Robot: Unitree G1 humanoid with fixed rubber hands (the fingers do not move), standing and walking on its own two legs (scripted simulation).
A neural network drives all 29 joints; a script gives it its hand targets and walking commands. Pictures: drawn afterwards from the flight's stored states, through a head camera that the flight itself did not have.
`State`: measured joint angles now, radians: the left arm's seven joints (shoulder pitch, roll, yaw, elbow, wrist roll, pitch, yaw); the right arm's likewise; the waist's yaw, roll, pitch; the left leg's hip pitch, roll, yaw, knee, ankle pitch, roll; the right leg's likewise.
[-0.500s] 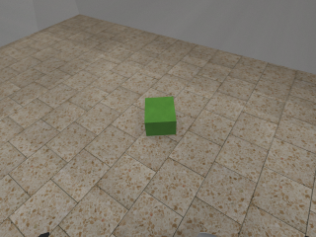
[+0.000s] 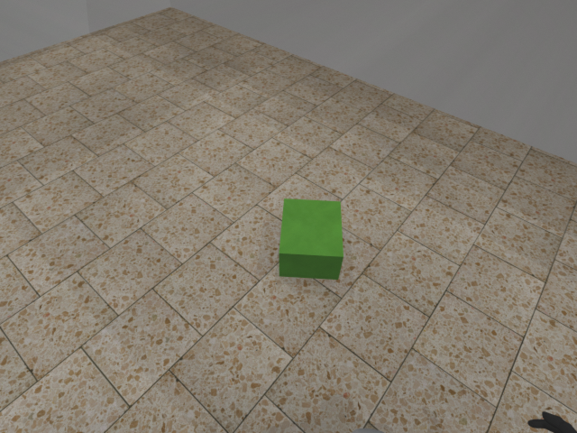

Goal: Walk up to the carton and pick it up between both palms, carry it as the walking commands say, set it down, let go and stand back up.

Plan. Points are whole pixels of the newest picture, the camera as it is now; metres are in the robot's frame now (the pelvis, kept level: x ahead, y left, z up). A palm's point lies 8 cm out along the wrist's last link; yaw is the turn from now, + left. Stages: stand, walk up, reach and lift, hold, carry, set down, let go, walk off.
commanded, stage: walk up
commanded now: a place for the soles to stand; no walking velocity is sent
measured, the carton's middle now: (310, 238) +0.95 -0.04 -0.68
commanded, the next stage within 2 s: none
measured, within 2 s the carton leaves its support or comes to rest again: neither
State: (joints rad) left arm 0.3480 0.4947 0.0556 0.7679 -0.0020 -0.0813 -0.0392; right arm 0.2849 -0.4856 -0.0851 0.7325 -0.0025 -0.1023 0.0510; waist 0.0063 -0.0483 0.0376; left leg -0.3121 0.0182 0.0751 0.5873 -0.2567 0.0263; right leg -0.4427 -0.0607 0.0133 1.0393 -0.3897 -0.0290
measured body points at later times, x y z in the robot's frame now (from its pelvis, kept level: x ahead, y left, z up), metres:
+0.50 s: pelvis +0.17 +0.01 -0.01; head +0.18 +0.01 +0.44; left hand +0.23 +0.37 -0.08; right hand +0.29 -0.33 -0.08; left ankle +0.25 +0.13 -0.73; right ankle +0.18 -0.13 -0.73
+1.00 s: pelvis +0.33 +0.00 +0.00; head +0.35 -0.01 +0.45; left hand +0.42 +0.35 -0.07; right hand +0.42 -0.34 -0.10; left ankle +0.37 +0.14 -0.69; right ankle +0.37 -0.12 -0.73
